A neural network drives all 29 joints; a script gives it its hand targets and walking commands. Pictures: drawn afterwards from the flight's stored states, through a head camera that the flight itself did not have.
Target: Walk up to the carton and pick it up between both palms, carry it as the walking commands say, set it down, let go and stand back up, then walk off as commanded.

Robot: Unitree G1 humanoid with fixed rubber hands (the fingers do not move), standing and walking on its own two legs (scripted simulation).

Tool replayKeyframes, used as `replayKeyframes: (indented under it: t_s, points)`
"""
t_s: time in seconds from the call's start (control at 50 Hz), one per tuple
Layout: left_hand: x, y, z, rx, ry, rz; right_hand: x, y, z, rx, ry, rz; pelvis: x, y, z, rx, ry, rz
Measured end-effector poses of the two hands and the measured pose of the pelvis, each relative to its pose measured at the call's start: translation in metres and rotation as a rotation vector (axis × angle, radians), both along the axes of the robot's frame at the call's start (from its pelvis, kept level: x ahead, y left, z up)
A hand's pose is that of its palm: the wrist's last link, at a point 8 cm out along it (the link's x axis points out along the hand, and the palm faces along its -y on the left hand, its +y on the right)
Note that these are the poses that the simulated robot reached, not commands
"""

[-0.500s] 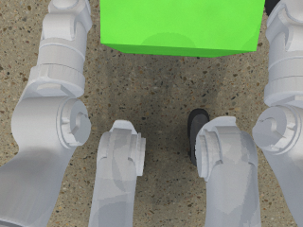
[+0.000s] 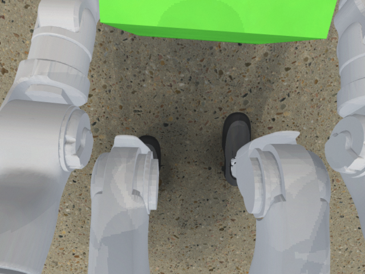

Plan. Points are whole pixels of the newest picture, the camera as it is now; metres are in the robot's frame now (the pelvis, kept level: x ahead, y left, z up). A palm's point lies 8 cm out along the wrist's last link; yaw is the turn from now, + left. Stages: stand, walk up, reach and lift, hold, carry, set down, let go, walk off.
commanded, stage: set down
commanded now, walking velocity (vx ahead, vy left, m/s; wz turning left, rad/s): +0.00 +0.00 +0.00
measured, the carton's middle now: out of the picture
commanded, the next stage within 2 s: let go in 1.50 s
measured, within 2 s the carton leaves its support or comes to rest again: neither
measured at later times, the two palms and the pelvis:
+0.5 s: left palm out of the picture +0.59 +0.13 -0.14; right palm out of the picture +0.52 -0.29 -0.14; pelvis -0.01 +0.00 +0.01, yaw -1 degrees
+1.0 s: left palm out of the picture +0.59 +0.13 +0.03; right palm out of the picture +0.52 -0.30 +0.01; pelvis -0.01 +0.00 +0.13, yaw -1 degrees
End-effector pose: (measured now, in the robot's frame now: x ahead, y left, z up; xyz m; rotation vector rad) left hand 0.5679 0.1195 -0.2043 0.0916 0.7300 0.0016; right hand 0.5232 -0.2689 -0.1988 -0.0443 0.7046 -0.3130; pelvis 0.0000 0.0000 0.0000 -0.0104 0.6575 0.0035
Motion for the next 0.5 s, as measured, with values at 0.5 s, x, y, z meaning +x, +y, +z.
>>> replayKeyframes:
  t_s: [0.5]
  points:
    - [0.020, 0.007, 0.062, 0.009, -0.060, -0.008, 0.000, -0.022, 0.054, 0.007, -0.045, -0.019, -0.008, -0.004, 0.013, 0.005, -0.095, -0.015]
